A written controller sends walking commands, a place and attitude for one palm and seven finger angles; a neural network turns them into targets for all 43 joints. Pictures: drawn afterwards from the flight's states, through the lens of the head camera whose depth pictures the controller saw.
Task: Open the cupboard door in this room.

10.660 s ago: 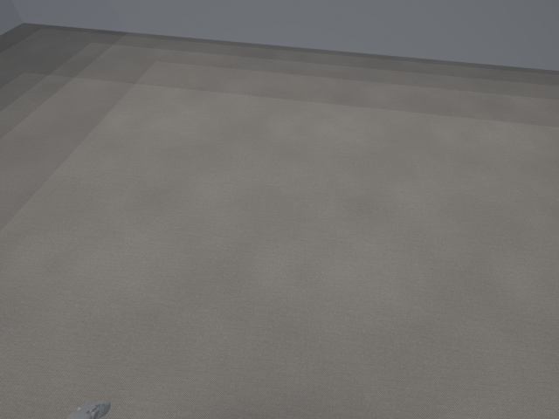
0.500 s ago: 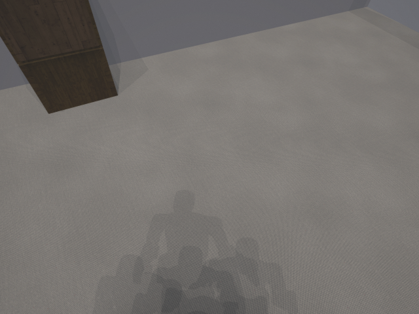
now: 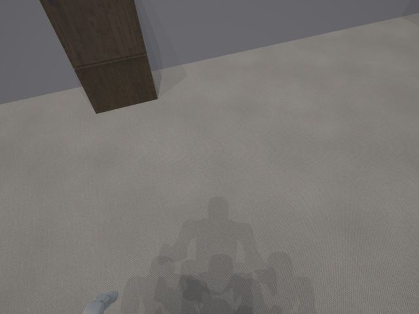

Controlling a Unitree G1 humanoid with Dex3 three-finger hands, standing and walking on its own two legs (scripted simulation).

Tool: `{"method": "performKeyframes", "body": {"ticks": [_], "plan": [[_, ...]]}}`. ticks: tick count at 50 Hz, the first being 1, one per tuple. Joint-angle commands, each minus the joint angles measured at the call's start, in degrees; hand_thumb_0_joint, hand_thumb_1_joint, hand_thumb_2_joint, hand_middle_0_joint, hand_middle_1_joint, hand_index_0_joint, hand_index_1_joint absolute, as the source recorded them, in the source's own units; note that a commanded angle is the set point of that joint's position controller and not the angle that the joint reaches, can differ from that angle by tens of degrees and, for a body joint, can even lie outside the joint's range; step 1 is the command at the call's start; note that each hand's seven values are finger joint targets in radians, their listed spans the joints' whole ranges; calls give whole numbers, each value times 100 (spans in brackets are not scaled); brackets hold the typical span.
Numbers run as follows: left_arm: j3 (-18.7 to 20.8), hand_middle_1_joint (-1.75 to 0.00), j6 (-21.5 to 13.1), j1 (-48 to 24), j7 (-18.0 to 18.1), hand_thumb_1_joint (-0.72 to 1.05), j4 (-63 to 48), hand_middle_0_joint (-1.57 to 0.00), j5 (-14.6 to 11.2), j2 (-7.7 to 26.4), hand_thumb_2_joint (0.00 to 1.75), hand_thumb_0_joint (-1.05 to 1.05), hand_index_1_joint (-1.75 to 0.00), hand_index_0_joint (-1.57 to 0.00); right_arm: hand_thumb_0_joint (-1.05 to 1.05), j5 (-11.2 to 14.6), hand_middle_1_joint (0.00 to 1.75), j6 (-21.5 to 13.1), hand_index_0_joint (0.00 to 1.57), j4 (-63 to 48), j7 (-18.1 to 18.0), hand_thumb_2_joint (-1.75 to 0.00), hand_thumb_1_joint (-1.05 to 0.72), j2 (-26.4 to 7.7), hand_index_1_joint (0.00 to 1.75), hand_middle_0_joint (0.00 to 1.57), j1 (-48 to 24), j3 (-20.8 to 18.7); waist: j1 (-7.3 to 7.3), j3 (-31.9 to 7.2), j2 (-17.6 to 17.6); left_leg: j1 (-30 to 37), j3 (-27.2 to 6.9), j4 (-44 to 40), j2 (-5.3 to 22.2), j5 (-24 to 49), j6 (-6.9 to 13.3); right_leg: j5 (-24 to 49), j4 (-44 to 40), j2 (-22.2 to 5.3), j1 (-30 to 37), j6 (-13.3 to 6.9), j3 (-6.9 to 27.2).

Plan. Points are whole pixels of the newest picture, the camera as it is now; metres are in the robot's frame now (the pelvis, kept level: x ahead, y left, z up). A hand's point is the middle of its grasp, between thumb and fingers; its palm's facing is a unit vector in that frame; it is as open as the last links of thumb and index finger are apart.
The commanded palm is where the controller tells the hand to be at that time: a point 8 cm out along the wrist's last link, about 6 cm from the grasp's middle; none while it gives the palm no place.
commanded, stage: turn or walk to find it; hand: left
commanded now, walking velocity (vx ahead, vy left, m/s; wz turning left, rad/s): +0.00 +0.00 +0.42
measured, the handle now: out of the picture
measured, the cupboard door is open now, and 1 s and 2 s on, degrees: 0 0 0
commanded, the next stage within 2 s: stand and wait in 0.06 s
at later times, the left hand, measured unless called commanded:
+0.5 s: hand out of the picture -0.07 +0.20 -0.18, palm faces +0.18 -0.96 -0.22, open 7.3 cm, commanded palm none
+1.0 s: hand out of the picture -0.06 +0.25 -0.18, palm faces +0.29 -0.93 -0.20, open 7.4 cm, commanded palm none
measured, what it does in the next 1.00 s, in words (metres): steps on the spot, turning left: left foot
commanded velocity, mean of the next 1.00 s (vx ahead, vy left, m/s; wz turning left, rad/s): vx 0.00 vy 0.00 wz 0.25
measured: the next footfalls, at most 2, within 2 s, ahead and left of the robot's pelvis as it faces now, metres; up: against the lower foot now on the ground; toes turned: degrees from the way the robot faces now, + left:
left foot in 0.42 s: -0.03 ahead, +0.14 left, +0.00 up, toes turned +19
right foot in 1.34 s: -0.01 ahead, -0.10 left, +0.00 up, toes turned +21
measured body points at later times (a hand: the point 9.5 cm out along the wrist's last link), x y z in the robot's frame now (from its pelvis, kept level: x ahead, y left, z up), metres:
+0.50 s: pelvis -0.02 +0.01 +0.00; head +0.00 +0.02 +0.45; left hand -0.07 +0.25 -0.16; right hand +0.08 -0.21 -0.14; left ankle -0.06 +0.14 -0.73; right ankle -0.01 -0.11 -0.73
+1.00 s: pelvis -0.07 +0.04 +0.00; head -0.04 +0.07 +0.45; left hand -0.08 +0.30 -0.16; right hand +0.05 -0.19 -0.14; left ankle -0.07 +0.13 -0.73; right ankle -0.05 -0.11 -0.67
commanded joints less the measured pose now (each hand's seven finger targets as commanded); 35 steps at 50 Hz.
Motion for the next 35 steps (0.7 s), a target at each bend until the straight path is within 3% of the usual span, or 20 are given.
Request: {"method": "performKeyframes", "body": {"ticks": [1, 2, 3, 4, 6, 9, 15, 17, 19, 20, 21, 22, 24, 28, 30, 31, 32, 33, 34, 35], "plan": [[371, -30, -158, 769, 142, 90, -346, -20, 64, 1360, 90, 0, -30, -20, 0, -20, 30, -36, 20, -600, -2, -90, -90, -729, 30, 20, -180, -220, 458, -311, -1741, -1487, -181, 2545, 101, -1967, -112, 462, -1982, -2525, 586, -1016, 2252], [369, -30, -118, 472, 170, 90, -401, -20, 68, 1223, 90, 0, -30, -20, 0, -9, 30, 34, 20, -566, 17, -90, -90, -768, 30, 20, -227, -255, 306, -11, -1405, -1380, -195, 3225, 186, -1757, -84, 102, -2051, -2369, 36, -1053, 2119], [308, -30, -126, 181, 149, 90, -457, -20, 68, 1042, 90, 0, -30, -20, 0, -16, 30, 70, 20, -414, 60, -90, -90, -721, 30, 20, -151, -260, 154, 226, -916, -1356, -131, 3668, 294, -1348, -103, 92, -1969, -2001, -201, -933, 1511], [243, -30, -157, 9, 129, 90, -480, -20, 79, 872, 90, 0, -30, -20, 0, -23, 30, 71, 20, -305, 91, -90, -90, -636, 30, 20, 36, -228, 20, 227, -866, -1309, -11, 3812, 325, -1003, -159, 536, -1772, -1637, -147, -797, 972], [202, -30, -211, 198, 118, 90, -403, -20, 81, 743, 90, 0, -30, -20, 0, -5, 30, 61, 20, -198, 80, -90, -90, -555, 30, 20, 194, -185, 69, 46, -1078, -1242, 109, 3813, 347, -742, -252, 1220, -1628, -1445, 123, -751, 576], [204, -30, -233, 562, 122, 90, -207, -20, 113, 765, 90, 0, -30, -20, 0, 8, 30, 40, 20, -146, 53, -90, -90, -491, 30, 20, 63, -131, 212, -60, -1166, -1055, 240, 3247, 411, -864, -325, 1696, -1529, -1463, 397, -827, 531], [225, -30, -206, 1210, 103, 90, 305, -20, 149, 969, 90, 0, -30, -20, 0, 76, 30, -86, 20, -76, -20, -90, -90, -304, 30, 20, -389, 56, 522, -343, -1302, -320, 688, 1165, 402, -1333, -281, 3183, -1129, -1502, 985, -1044, 633], [203, -30, -193, 1107, 113, 90, 443, -20, 122, 940, 90, 0, -30, -20, 0, 94, 30, -148, 20, 77, -58, -90, -90, -277, 30, 20, -186, 101, 392, -490, -1243, 215, 797, 190, 372, -888, -249, 3252, -889, -1378, 993, -908, 551], [145, -30, -157, 971, 127, 90, 525, -20, 39, 780, 90, 0, -30, -20, 0, 89, 30, -243, 20, 306, -80, -90, -90, -367, 30, 20, 163, 118, 186, -526, -888, 1304, 713, -1032, 536, 358, -149, 2472, -533, -1097, 357, -515, 317], [83, -30, -130, 1098, 106, 90, 521, -20, 12, 559, 90, 0, -30, -20, 0, 64, 30, -306, 20, 315, -96, -90, -90, -650, 30, 20, 154, 85, 227, -661, -77, 1849, 136, -1029, 1126, 1319, 67, 1685, -227, -705, -173, -234, 83], [27, -30, -108, 1137, 95, 90, 522, -20, 19, 351, 90, 0, -30, -20, 0, 50, 30, -314, 20, 305, -115, -90, -90, -893, 30, 20, 96, 58, 274, -586, 489, 1669, -344, -958, 1746, 1915, 385, 649, -126, -467, -308, -47, -178], [-36, -30, -87, 1046, 81, 90, 595, -20, 13, 268, 90, 0, -30, -20, 0, 51, 30, -308, 20, 339, -161, -90, -90, -927, 30, 20, -66, 66, 265, -451, 774, 1401, -475, -1147, 1961, 2040, 589, -67, 59, -368, -273, 60, -244], [-62, -30, -16, 841, 71, 90, 729, -20, 23, 331, 90, 0, -30, -20, 0, 46, 30, -310, 20, 417, -206, -90, -90, -762, 30, 20, -259, 121, 248, -20, 1129, 913, -402, -1431, 1840, 2147, 723, -613, 519, -374, -181, 101, -174], [-41, -30, -58, 1186, 44, 90, 975, -20, 26, 360, 90, 0, -30, -20, 0, 66, 30, -282, 20, 398, -213, -90, -90, -750, 30, 20, -442, 93, 357, -118, 722, 1028, -240, -928, 1546, 2645, 622, -36, -56, -366, 15, 110, -179], [0, -30, -111, 1349, 68, 90, 1004, -20, 62, 475, 90, 0, -30, -20, 0, 93, 30, -267, 20, 327, -182, -90, -90, -702, 30, 20, -453, 41, 367, -254, 347, 842, -80, -547, 1251, 2136, 393, 1170, -591, -522, 382, 101, -117], [36, -30, -126, 1303, 81, 90, 970, -20, 80, 608, 90, 0, -30, -20, 0, 103, 30, -248, 20, 280, -155, -90, -90, -621, 30, 20, -416, 42, 335, -241, -61, 520, 65, -378, 1057, 1544, 248, 1641, -649, -748, 570, 14, 54], [90, -30, -144, 1280, 87, 90, 945, -20, 97, 743, 90, 0, -30, -20, 0, 103, 30, -206, 20, 205, -138, -90, -90, -527, 30, 20, -446, 29, 360, -179, -875, 209, 364, 53, 743, 971, 80, 1905, -851, -1081, 665, -182, 384], [137, -30, -155, 1331, 90, 90, 902, -20, 101, 890, 90, 0, -30, -20, 0, 106, 30, -169, 20, 130, -118, -90, -90, -438, 30, 20, -477, 32, 388, -133, -1465, 7, 640, 540, 434, 130, -42, 1880, -1184, -1583, 617, -516, 799], [175, -30, -160, 1311, 96, 90, 845, -20, 104, 938, 90, 0, -30, -20, 0, 82, 30, -137, 20, 64, -101, -90, -90, -419, 30, 20, -580, 23, 445, -2, -1623, -211, 658, 1082, 395, -1094, -83, 1974, -1377, -1907, 497, -855, 981], [194, -30, -145, 1280, 104, 90, 764, -20, 136, 948, 90, 0, -30, -20, 0, 75, 30, -107, 20, -7, -81, -90, -90, -420, 30, 20, -698, -8, 496, 85, -1464, -311, 589, 1641, 427, -1580, -75, 1947, -1457, -2065, 252, -1028, 1009]]}}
